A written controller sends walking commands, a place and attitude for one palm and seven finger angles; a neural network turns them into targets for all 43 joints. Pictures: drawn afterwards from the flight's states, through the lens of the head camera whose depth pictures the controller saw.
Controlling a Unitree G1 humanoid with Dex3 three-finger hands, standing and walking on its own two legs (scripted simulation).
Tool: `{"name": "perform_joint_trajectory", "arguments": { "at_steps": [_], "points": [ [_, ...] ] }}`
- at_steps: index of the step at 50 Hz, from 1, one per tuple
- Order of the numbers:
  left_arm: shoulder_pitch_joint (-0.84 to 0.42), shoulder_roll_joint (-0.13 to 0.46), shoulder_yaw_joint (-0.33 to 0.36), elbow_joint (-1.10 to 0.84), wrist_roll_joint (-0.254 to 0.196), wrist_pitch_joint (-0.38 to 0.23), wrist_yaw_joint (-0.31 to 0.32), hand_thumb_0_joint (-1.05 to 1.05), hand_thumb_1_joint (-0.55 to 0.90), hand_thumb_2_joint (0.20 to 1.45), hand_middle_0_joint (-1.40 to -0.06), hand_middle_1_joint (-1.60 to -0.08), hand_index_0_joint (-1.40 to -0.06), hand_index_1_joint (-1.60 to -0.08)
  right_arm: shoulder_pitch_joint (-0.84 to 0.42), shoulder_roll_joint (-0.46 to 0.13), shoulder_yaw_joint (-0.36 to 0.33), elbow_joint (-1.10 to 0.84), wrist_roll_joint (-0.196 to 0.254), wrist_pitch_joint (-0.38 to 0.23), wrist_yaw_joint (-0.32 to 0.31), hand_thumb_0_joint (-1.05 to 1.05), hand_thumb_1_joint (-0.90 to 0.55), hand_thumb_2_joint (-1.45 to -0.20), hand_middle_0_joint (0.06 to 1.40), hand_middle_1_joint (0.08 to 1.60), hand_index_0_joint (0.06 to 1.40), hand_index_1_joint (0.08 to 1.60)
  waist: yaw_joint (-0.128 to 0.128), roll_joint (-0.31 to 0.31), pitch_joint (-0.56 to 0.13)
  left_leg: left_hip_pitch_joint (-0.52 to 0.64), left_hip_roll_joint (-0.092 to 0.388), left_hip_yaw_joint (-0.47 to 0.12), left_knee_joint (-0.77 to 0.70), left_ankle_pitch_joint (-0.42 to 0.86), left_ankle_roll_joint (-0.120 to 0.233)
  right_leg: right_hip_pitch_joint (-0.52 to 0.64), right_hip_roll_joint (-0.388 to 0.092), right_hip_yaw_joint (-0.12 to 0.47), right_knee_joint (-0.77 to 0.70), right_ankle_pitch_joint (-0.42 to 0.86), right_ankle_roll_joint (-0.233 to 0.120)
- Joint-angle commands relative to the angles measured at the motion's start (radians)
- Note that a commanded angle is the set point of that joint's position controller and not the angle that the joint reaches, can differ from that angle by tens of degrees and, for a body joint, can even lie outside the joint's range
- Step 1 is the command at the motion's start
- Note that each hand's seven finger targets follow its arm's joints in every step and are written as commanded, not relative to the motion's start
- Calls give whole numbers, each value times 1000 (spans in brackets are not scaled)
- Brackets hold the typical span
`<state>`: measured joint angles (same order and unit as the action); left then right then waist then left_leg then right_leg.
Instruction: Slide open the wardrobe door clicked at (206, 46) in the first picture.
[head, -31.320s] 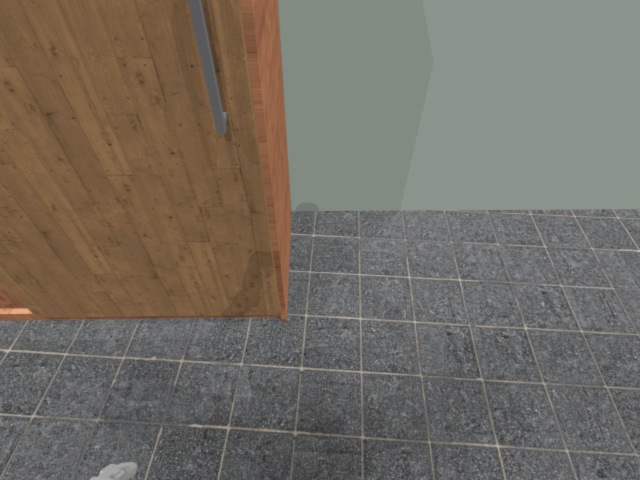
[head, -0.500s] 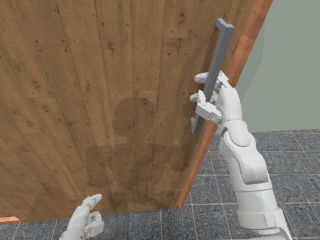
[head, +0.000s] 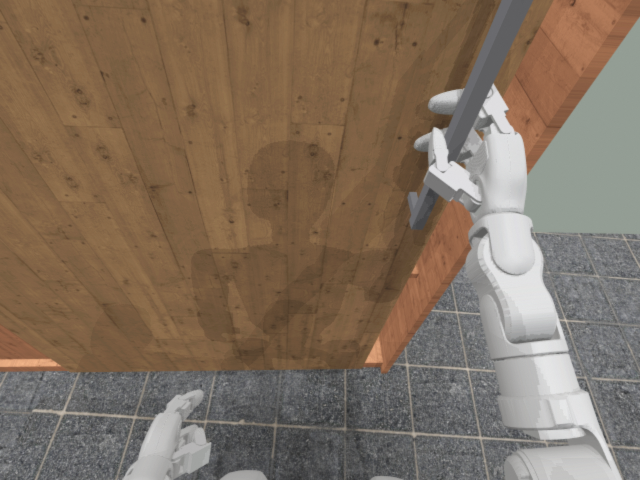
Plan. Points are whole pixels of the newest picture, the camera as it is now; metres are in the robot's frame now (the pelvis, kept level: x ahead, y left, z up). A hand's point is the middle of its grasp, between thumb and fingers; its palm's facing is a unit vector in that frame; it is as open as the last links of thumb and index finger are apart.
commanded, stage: step sideways, sliding the door along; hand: right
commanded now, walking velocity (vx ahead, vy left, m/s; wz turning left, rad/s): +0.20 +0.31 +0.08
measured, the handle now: (451, 125) +0.44 -0.11 +0.22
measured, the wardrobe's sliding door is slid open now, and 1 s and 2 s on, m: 0.07 0.17 0.57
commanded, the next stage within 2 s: none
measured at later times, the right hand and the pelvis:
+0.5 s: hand (418, 164) +0.40 -0.07 +0.20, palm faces +0.13 +0.99 -0.03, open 5.7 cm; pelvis +0.02 +0.08 +0.01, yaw -2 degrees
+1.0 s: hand (316, 156) +0.40 +0.03 +0.20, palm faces +0.35 +0.94 +0.01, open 6.2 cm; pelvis +0.06 +0.23 +0.00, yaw -6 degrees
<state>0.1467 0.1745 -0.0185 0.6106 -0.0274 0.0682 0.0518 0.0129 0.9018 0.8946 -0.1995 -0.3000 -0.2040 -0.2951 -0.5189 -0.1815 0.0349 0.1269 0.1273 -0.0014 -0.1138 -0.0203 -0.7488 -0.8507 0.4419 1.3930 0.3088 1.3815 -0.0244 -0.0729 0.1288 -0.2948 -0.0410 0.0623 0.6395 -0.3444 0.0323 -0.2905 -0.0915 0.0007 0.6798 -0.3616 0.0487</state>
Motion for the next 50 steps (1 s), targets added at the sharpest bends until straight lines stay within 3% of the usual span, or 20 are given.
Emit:
{"name": "perform_joint_trajectory", "arguments": {
  "at_steps": [1,3,5,15,16,17,18,19,21,23,29,34,37,40,42,44,47,48,49,50],
  "points": [
    [-161,86,53,-162,-18,-54,15,0,900,900,-200,-300,-200,-300,-481,-112,-60,-247,-45,-126,30,0,-900,-900,450,1400,450,1400,22,425,-383,393,281,-407,-357,326,115,-262,90,-66,422,-185,-61],
    [-154,115,82,-125,-15,-71,4,0,900,900,-200,-300,-200,-300,-536,-112,-64,-247,-61,-152,37,0,-900,-900,450,1400,450,1400,9,361,-291,278,338,-500,-379,210,135,-284,62,65,614,-152,-47],
    [-128,86,59,-95,-2,-75,4,0,900,900,-200,-300,-200,-300,-515,-49,-15,-257,-66,-194,33,0,-900,-900,450,1400,450,1400,27,141,-308,356,299,-357,-276,425,202,-306,34,44,570,-82,-38],
    [-88,95,61,-159,-1,-60,4,0,900,900,-200,-300,-200,-300,-439,5,94,-367,-79,-255,42,0,-900,-900,450,1400,450,1400,33,161,-453,362,207,-192,-84,860,110,78,50,-127,-177,106,-65],
    [-60,114,71,-152,0,-61,5,0,900,900,-200,-300,-200,-300,-442,-10,93,-383,-76,-257,45,0,-900,-900,450,1400,450,1400,72,105,-485,137,168,-129,76,768,58,368,3,-87,-313,293,-90],
    [-70,158,96,-161,9,-69,3,0,900,900,-200,-300,-200,-300,-442,5,103,-409,-65,-264,52,0,-900,-900,450,1400,450,1400,84,-69,-480,-196,65,-59,310,347,-11,618,-246,203,-342,538,-186],
    [-87,158,97,-167,8,-76,-16,0,900,900,-200,-300,-200,-300,-459,45,128,-443,-49,-268,51,0,-900,-900,450,1400,450,1400,66,-203,-503,-398,4,-127,547,-170,-25,727,-499,537,-273,838,-307],
    [-121,162,78,-186,-2,-66,-37,0,900,900,-200,-300,-200,-300,-424,39,112,-393,-43,-253,49,0,-900,-900,450,1400,450,1400,62,-135,-477,-429,19,-232,720,-192,-4,707,-543,572,-249,856,-361],
    [-159,144,74,-158,4,-60,-46,0,900,900,-200,-300,-200,-300,-503,-79,17,-530,-53,-247,52,0,-900,-900,450,1400,450,1400,50,20,-409,-482,89,-255,767,-138,-2,555,-514,434,-244,723,-340],
    [-145,154,79,-137,-6,-49,-47,0,900,900,-200,-300,-200,-300,-473,24,97,-460,-60,-219,61,0,-900,-900,450,1400,450,1400,42,47,-340,-461,99,-198,724,-64,-26,421,-433,237,-273,567,-276],
    [-114,147,94,-186,-27,-95,-59,0,900,900,-200,-300,-200,-300,-455,178,234,-442,-56,-162,82,0,-900,-900,450,1400,450,1400,59,-241,-340,-267,98,21,480,19,-65,322,-265,-78,-288,532,-179],
    [-105,139,83,-196,-33,-116,-61,0,900,900,-200,-300,-200,-300,-410,72,144,-420,-51,-168,59,0,-900,-900,450,1400,450,1400,62,-361,-355,-117,44,90,170,-7,-69,380,-255,-106,-159,736,-130],
    [-113,116,68,-201,-37,-117,-69,0,900,900,-200,-300,-200,-300,-359,28,102,-444,-49,-185,54,0,-900,-900,450,1400,450,1400,50,-234,-367,107,20,70,-156,226,-60,352,-210,-47,53,649,-83],
    [-123,53,50,-188,-46,-124,-57,0,900,900,-200,-300,-200,-300,-278,-109,22,-456,-77,-184,39,0,-900,-900,450,1400,450,1400,45,327,-352,495,274,-189,-230,1042,53,-136,19,-72,416,-175,-58],
    [-133,112,94,-173,-28,-121,-37,0,900,900,-200,-300,-200,-300,-256,-143,-38,-519,-64,-183,28,0,-900,-900,450,1400,450,1400,13,600,-371,354,332,-307,-212,1025,101,-133,31,52,632,-291,-25],
    [-198,111,84,-165,-26,-134,-30,0,900,900,-200,-300,-200,-300,-276,-58,14,-659,-40,-208,10,0,-900,-900,450,1400,450,1400,31,418,-368,321,330,-232,-155,862,152,-111,18,52,471,-273,-35],
    [-151,113,84,-146,-28,-95,-39,0,900,900,-200,-300,-200,-300,-146,19,70,-665,-44,-227,6,0,-900,-900,450,1400,450,1400,80,224,-383,320,241,-71,60,754,78,86,15,-54,-252,139,-39],
    [-169,137,108,-171,-24,-90,-37,0,900,900,-200,-300,-200,-300,-148,13,78,-693,-41,-237,10,0,-900,-900,450,1400,450,1400,76,118,-379,110,187,-41,153,529,26,321,-86,6,-307,421,-69],
    [-191,183,126,-204,-20,-87,-40,0,900,900,-200,-300,-200,-300,-112,58,128,-711,-34,-234,22,0,-900,-900,450,1400,450,1400,47,-153,-388,-180,104,-15,305,17,-28,527,-340,271,-306,846,-157],
    [-156,193,122,-218,-21,-92,-64,0,900,900,-200,-300,-200,-300,-93,88,149,-704,-44,-231,31,0,-900,-900,450,1400,450,1400,37,-105,-491,-198,78,-100,494,-231,-38,534,-460,409,-266,987,-251]
  ]
}}
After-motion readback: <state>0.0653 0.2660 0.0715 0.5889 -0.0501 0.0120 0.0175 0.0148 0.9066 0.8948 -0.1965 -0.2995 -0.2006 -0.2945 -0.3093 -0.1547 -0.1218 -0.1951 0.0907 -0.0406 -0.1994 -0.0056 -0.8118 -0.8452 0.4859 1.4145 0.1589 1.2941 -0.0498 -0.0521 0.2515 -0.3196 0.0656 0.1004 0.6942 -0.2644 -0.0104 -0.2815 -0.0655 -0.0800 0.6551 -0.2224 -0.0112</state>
